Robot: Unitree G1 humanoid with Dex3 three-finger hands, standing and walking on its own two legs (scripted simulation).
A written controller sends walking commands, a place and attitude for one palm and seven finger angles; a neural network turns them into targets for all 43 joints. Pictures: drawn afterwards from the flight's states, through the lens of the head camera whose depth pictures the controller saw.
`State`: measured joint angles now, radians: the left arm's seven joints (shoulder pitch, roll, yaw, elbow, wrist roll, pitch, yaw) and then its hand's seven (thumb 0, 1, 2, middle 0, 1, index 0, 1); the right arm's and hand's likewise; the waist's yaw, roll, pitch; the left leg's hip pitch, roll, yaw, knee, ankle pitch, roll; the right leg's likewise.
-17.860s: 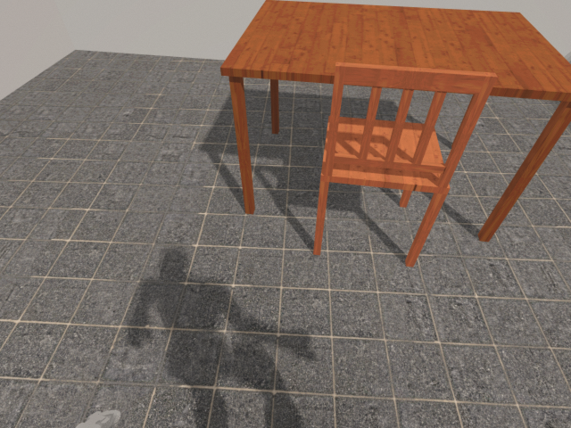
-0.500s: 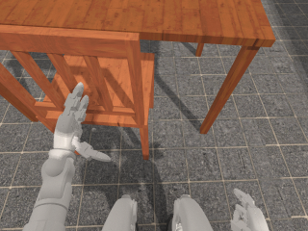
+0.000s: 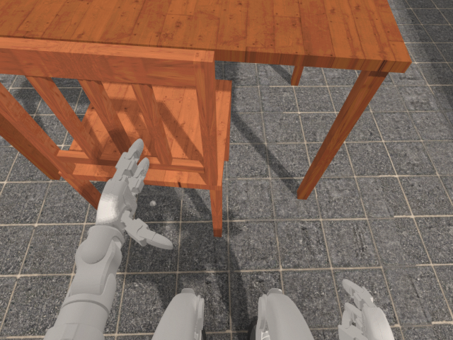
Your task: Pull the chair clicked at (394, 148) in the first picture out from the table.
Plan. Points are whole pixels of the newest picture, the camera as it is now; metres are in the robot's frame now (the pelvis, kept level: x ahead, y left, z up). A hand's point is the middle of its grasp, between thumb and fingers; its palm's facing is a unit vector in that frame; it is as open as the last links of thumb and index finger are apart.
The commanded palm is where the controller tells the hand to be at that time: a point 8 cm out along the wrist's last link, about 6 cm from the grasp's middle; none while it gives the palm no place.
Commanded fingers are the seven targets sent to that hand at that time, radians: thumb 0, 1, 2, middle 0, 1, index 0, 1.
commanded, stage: aim the fingers beside a spindle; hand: left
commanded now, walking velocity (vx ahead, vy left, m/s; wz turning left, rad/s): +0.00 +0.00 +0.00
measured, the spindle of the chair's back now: (113, 124) +0.51 +0.25 +0.02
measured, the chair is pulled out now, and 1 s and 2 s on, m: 0.00 0.00 0.00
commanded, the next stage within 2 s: none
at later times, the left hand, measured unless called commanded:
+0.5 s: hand (149, 193) +0.35 +0.15 +0.04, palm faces -0.06 -1.00 -0.06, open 16.9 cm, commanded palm +0.33 +0.21 +0.03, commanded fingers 0.00 -0.50 0.30 -0.06 -0.08 -0.06 -0.08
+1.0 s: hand (150, 199) +0.35 +0.15 +0.01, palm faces -0.06 -1.00 -0.03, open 16.9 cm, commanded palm +0.33 +0.21 +0.03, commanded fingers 0.00 -0.50 0.30 -0.06 -0.08 -0.06 -0.08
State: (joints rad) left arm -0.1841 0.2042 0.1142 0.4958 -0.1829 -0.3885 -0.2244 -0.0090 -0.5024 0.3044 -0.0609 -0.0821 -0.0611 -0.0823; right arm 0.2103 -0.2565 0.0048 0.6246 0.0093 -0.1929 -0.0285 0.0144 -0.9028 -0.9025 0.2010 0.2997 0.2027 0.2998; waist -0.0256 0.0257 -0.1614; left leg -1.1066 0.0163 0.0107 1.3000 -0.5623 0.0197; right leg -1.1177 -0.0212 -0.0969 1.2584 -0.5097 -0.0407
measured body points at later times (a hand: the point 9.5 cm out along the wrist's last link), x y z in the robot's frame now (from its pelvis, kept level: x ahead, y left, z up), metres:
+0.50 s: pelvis +0.00 +0.00 +0.00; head +0.10 +0.01 +0.44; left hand +0.35 +0.20 +0.04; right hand +0.15 -0.25 -0.11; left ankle +0.03 +0.11 -0.62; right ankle +0.05 -0.10 -0.62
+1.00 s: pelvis +0.00 +0.00 +0.00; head +0.11 +0.00 +0.43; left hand +0.35 +0.21 +0.01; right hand +0.16 -0.25 -0.11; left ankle +0.03 +0.11 -0.62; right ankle +0.05 -0.10 -0.62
